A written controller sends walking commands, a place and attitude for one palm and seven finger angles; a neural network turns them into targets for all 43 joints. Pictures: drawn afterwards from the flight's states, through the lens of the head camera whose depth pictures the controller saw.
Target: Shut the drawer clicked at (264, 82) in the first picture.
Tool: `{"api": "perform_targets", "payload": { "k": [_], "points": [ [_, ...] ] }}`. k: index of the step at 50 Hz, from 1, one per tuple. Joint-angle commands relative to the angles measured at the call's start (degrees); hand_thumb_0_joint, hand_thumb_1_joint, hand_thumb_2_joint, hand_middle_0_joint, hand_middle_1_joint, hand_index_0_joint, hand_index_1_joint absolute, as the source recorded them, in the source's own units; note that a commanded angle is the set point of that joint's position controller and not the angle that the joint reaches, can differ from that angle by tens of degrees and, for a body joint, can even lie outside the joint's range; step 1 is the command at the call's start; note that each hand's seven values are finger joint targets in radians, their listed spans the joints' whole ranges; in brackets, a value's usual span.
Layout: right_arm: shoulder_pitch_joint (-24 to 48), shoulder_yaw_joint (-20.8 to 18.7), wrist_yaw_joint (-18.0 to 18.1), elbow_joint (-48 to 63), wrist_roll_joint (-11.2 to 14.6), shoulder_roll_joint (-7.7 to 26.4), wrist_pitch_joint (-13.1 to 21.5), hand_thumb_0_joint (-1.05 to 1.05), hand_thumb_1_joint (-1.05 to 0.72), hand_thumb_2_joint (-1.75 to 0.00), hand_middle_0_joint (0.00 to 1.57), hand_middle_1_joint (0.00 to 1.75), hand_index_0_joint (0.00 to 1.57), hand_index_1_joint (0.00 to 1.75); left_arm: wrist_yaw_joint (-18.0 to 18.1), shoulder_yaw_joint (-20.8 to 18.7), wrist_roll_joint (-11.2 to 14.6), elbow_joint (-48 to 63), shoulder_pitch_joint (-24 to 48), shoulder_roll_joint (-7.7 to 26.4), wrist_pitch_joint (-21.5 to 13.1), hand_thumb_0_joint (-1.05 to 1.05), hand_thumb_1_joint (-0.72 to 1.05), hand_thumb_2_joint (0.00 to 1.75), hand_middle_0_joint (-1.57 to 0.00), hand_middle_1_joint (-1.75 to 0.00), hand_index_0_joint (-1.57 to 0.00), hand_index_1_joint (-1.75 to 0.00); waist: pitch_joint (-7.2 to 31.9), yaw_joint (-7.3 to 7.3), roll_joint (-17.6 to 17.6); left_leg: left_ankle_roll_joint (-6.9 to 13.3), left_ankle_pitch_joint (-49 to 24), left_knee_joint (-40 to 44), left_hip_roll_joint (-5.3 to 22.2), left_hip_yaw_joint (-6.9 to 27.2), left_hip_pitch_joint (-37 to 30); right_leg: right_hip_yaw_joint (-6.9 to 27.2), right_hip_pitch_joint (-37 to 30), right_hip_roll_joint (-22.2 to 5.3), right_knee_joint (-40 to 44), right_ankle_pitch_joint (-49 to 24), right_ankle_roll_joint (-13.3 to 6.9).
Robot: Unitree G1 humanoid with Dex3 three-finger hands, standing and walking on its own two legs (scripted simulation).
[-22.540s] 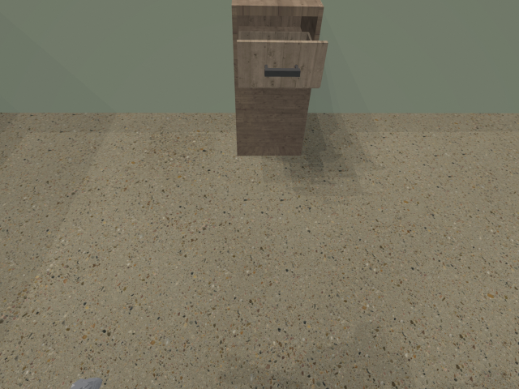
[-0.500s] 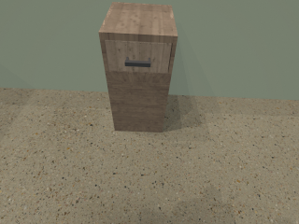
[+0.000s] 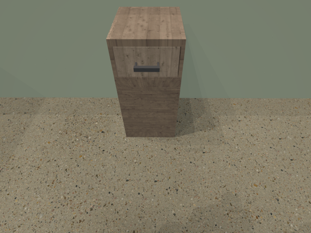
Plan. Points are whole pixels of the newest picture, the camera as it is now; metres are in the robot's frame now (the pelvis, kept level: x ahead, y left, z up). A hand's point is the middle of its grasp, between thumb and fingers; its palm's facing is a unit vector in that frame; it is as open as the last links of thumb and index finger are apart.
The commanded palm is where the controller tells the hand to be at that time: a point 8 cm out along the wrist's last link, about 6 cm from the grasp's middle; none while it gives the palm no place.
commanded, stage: let the arm hang, fingers relaxed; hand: left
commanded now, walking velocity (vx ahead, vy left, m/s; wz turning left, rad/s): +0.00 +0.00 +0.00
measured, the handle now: (146, 66) +0.91 +0.10 -0.09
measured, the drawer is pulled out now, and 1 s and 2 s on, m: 0.00 0.00 0.00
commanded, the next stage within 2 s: look to check the result in 0.34 s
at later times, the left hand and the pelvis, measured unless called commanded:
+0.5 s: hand out of the picture -0.02 +0.16 -0.18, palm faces +0.05 -0.98 -0.18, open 7.4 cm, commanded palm none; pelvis +0.00 +0.00 +0.00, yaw +0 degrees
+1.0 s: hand out of the picture +0.00 +0.16 -0.17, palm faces +0.04 -0.98 -0.19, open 7.4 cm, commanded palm none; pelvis +0.01 -0.01 +0.00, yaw -1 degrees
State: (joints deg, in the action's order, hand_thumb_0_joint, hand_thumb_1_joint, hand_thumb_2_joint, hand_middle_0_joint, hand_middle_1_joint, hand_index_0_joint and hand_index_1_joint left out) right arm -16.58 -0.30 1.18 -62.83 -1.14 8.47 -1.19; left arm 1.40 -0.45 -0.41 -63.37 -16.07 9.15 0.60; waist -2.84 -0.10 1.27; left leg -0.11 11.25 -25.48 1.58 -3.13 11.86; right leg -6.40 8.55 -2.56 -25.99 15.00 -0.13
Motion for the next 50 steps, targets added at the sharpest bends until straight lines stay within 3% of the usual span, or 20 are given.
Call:
{"api": "perform_targets", "payload": {
  "k": [1, 6, 27, 36, 42, 50],
  "points": [
    [-4.2, -0.9, 0.4, 0.2, -0.1, 3.7, 0.9, 0.00, -0.90, -0.90, 0.20, 0.30, 0.20, 0.30, 0.4, -1.3, 0.0, 0.7, -3.0, 5.9, -0.9, 0.00, 0.90, 0.90, -0.20, -0.30, -0.20, -0.30, -3.6, -0.21, -1.4, 1.3, 0.5, 6.0, 3.5, 3.8, 1.3, 4.7, 4.4, -4.2, 7.7, 2.6, -2.0],
    [-5.3, -1.0, 0.6, -1.0, -0.1, 2.6, 1.1, 0.00, -0.90, -0.90, 0.20, 0.30, 0.20, 0.30, 0.6, -1.4, 0.1, -0.2, -3.5, 4.7, -1.0, 0.00, 0.90, 0.90, -0.20, -0.30, -0.20, -0.30, -3.1, -0.05, 0.6, 1.4, -1.4, 5.8, 3.6, 3.7, 1.2, 4.5, 3.5, -4.0, 6.9, 0.6, -2.0],
    [-7.1, -1.7, 1.1, -1.8, 0.1, 0.9, 1.3, 0.00, -0.90, -0.90, 0.20, 0.30, 0.20, 0.30, 1.0, -1.8, -0.2, -1.6, -5.2, 2.4, -1.2, 0.00, 0.90, 0.90, -0.20, -0.30, -0.20, -0.30, -3.4, -0.56, -0.6, 1.6, -0.8, 5.6, 4.0, 3.5, -0.1, 4.7, 5.4, -3.5, 6.5, 0.3, -1.9],
    [-6.1, -1.7, 1.0, -1.8, 0.1, 1.3, 1.4, 0.00, -0.90, -0.90, 0.20, 0.30, 0.20, 0.30, 1.0, -1.8, -0.2, -1.5, -5.2, 2.9, -1.5, 0.00, 0.90, 0.90, -0.20, -0.30, -0.20, -0.30, -2.6, -0.57, -1.5, 1.5, -3.8, 4.9, 4.1, 3.0, -1.3, 5.0, 4.9, -3.8, 6.8, -2.0, -1.9],
    [-5.3, -1.6, 1.0, -2.0, 0.1, 1.9, 1.5, 0.00, -0.90, -0.90, 0.20, 0.30, 0.20, 0.30, 1.0, -1.8, -0.2, -1.5, -4.4, 3.3, -1.6, 0.00, 0.90, 0.90, -0.20, -0.30, -0.20, -0.30, -2.8, -0.52, 0.0, 1.3, -4.6, 5.0, 4.3, 2.9, -1.3, 5.1, 4.2, -3.8, 6.9, -3.0, -1.9],
    [-4.5, -1.6, 1.0, -2.0, 0.1, 2.5, 1.5, 0.00, -0.90, -0.90, 0.20, 0.30, 0.20, 0.30, 0.9, -1.9, -0.1, -1.3, -3.8, 4.2, -1.7, 0.00, 0.90, 0.90, -0.20, -0.30, -0.20, -0.30, -3.3, -0.38, -1.4, 1.1, -5.0, 4.9, 4.2, 2.9, -1.3, 5.2, 3.9, -4.1, 7.7, -3.1, -2.1]
  ]
}}
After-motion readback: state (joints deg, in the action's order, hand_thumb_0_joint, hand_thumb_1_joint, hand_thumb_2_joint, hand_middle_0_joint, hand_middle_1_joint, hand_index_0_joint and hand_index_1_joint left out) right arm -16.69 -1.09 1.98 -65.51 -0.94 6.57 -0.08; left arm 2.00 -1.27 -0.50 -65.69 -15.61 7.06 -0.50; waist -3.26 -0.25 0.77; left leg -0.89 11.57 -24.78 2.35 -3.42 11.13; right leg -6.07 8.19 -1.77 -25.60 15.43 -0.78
